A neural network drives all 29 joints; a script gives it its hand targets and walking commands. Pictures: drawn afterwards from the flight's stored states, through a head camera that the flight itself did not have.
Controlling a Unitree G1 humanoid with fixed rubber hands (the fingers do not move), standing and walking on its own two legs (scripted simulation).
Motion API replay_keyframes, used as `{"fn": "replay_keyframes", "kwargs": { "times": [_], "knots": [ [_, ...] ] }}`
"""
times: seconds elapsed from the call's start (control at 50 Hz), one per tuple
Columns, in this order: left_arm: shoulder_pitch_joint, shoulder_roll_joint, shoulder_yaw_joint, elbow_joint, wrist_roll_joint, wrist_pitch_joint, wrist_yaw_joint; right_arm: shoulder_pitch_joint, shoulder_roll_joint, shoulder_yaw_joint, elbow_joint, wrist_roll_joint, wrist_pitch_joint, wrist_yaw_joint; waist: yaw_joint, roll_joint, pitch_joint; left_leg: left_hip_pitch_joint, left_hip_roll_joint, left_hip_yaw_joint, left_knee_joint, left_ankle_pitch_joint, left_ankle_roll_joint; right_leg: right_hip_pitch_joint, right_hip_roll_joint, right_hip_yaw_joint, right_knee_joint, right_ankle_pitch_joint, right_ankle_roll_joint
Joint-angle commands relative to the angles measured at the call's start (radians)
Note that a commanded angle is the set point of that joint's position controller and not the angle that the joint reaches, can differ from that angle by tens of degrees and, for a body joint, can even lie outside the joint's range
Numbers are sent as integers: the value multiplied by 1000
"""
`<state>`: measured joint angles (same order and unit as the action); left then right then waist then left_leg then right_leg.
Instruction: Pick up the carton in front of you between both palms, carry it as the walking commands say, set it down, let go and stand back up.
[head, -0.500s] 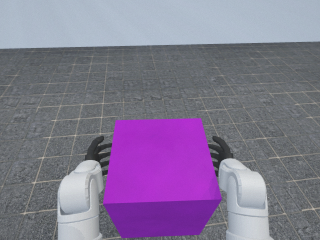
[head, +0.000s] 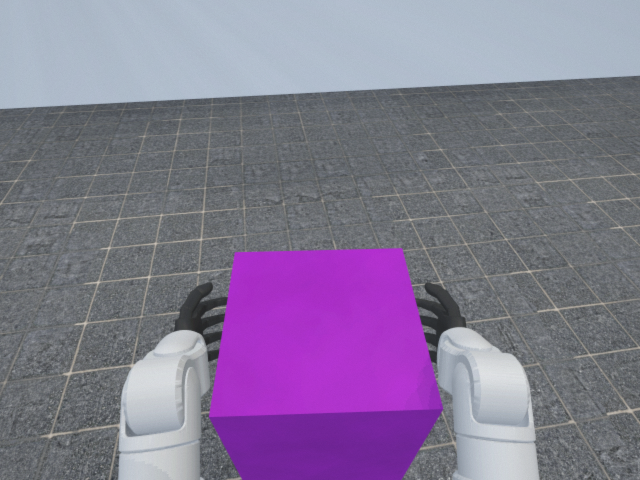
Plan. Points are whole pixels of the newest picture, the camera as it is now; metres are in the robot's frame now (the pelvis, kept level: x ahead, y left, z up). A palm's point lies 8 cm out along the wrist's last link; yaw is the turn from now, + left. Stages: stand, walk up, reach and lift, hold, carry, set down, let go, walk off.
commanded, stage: carry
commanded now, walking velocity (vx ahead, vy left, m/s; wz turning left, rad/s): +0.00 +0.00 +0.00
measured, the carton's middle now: (321, 371) +0.26 +0.00 +0.00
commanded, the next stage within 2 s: hold in 1.54 s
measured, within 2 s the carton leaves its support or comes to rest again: neither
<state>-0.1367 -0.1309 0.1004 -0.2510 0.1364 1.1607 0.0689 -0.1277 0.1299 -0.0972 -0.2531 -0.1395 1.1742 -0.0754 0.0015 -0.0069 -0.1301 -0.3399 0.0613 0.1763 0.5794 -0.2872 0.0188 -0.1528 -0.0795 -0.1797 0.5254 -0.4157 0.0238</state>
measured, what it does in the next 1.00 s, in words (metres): shifts its weight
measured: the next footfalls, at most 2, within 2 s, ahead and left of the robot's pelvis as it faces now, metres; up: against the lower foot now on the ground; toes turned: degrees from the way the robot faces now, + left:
none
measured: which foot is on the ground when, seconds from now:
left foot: down 0.00-1.00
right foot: down 0.00-1.00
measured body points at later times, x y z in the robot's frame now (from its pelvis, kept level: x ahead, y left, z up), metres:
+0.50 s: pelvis -0.05 +0.00 +0.00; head -0.08 +0.00 +0.45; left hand +0.25 +0.15 +0.04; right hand +0.24 -0.16 +0.03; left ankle +0.01 +0.10 -0.73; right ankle -0.09 -0.11 -0.73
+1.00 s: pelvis -0.06 -0.01 +0.00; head -0.08 -0.01 +0.45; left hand +0.24 +0.14 +0.04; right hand +0.24 -0.17 +0.03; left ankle +0.01 +0.10 -0.73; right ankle -0.09 -0.11 -0.73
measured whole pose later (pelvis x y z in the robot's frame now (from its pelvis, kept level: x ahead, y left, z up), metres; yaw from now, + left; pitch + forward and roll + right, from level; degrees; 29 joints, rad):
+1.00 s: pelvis -0.06 -0.01 +0.00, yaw +0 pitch +2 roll +0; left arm -0.21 -0.14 0.17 0.16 0.24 0.73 0.02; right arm -0.20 0.14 -0.17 0.17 -0.24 0.74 -0.03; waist 0.00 0.00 -0.09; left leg -0.38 0.09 0.17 0.52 -0.16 0.01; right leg -0.23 -0.05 -0.18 0.54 -0.34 -0.02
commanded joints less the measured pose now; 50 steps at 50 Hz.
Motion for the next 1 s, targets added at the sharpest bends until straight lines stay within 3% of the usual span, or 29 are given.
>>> {"fn": "replay_keyframes", "kwargs": {
  "times": [0.0,0.1,0.3,0.46,0.54,0.72,0.98],
  "knots": [
    [-437,-915,-718,-12,-375,-37,-259,-479,904,711,-37,377,-53,262,1,4,-186,158,108,-98,-46,481,11,-7,-92,59,-52,441,-5],
    [-440,-897,-695,33,-342,-109,-259,-483,882,688,4,347,-126,262,1,9,-164,151,108,-108,-83,384,9,-33,-89,72,-86,308,-14],
    [-427,-836,-559,204,-211,-275,-253,-476,817,558,171,223,-295,260,-1,8,-142,129,106,-115,-125,261,5,-74,-87,88,-122,194,-27],
    [-516,-860,-418,408,-104,-457,-265,-567,841,418,374,123,-477,273,-2,11,-153,124,108,-117,-143,202,0,-92,-84,99,-132,144,-37],
    [-552,-908,-408,461,-90,-519,-275,-607,887,409,425,111,-541,283,-2,14,-181,134,108,-117,-137,222,1,-85,-81,100,-120,158,-40],
    [-488,-924,-485,385,-137,-468,-273,-544,906,486,350,158,-490,281,-1,15,-224,148,114,-110,-106,328,3,-65,-77,92,-83,259,-37],
    [-501,-909,-483,372,-141,-460,-271,-556,890,487,336,160,-481,278,-2,10,-200,134,113,-107,-108,295,-6,-80,-82,99,-92,252,-42]
  ]
}}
